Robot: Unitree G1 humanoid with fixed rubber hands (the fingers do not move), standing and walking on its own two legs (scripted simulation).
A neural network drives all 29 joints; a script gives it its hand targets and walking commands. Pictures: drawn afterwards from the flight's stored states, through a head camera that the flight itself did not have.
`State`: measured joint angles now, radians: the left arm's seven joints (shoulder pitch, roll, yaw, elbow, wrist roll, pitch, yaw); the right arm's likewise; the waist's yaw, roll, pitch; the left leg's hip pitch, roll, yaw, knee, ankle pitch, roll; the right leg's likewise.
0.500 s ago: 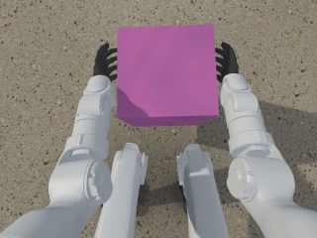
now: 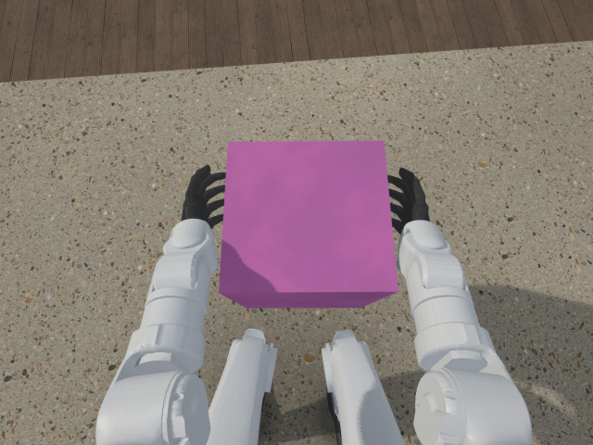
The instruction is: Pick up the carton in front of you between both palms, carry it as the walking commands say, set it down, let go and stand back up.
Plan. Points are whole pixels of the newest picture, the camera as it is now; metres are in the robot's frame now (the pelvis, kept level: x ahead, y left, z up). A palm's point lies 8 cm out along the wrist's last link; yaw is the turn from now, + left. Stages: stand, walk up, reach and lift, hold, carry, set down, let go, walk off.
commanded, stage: reach and lift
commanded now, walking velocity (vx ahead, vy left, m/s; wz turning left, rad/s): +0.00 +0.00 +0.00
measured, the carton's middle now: (304, 237) +0.41 +0.00 -0.12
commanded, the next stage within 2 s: hold in 1.86 s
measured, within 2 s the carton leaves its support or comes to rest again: neither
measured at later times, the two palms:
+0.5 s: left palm (150, 196) +0.37 +0.15 +0.11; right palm (467, 203) +0.37 -0.15 +0.11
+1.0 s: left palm (76, 164) +0.35 +0.15 +0.22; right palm (543, 179) +0.35 -0.15 +0.21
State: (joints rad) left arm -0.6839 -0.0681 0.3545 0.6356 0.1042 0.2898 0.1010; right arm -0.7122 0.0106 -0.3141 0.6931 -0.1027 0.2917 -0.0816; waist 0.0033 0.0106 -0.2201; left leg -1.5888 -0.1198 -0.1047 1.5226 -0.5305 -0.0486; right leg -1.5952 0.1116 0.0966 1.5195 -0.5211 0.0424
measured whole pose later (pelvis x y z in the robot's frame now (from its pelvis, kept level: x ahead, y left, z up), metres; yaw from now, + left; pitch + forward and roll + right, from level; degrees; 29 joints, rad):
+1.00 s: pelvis +0.06 +0.00 +0.19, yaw +0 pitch -3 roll +0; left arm -0.30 -0.16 0.30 0.43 0.28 0.60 0.01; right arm -0.29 0.16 -0.29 0.44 -0.28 0.61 -0.02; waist 0.00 0.00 -0.06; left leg -0.19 -0.06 -0.15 0.50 -0.25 -0.01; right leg -0.19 0.05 0.14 0.49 -0.24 0.01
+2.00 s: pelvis +0.07 +0.00 +0.20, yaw +0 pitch -6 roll +0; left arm -0.23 -0.14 0.20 0.22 0.24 0.73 0.01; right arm -0.22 0.14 -0.19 0.22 -0.24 0.74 -0.02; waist 0.00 0.00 -0.02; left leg -0.07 -0.04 -0.14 0.39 -0.21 -0.01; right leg -0.08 0.05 0.14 0.38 -0.20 0.00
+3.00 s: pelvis +0.15 +0.01 +0.19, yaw -1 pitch +4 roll -1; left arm -0.21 -0.10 0.13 -0.12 0.10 1.05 0.07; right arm -0.19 0.12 -0.11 -0.14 -0.14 1.06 -0.10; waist 0.01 0.04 -0.16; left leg -0.23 0.04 0.00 0.57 -0.40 -0.01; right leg -0.28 -0.01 -0.10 0.52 -0.29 -0.01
